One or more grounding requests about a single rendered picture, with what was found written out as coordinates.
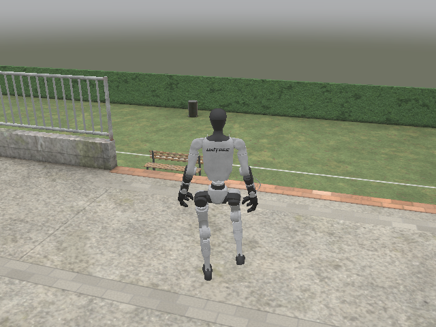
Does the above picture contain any robot left hand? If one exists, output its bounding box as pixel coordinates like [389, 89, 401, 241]
[178, 191, 193, 207]

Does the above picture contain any right robot forearm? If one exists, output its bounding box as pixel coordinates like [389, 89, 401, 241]
[243, 167, 257, 198]

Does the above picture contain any robot right hand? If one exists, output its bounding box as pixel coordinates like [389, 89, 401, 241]
[242, 196, 258, 213]

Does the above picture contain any robot right thigh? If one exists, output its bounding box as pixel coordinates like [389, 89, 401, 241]
[227, 189, 241, 222]

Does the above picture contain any right robot foot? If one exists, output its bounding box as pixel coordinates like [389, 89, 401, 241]
[236, 254, 245, 265]

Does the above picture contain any robot right upper arm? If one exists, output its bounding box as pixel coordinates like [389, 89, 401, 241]
[232, 138, 250, 176]

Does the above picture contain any robot left upper arm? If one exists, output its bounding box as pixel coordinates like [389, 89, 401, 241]
[186, 138, 204, 176]

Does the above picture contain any left robot forearm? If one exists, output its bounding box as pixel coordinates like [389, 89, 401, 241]
[179, 165, 193, 194]

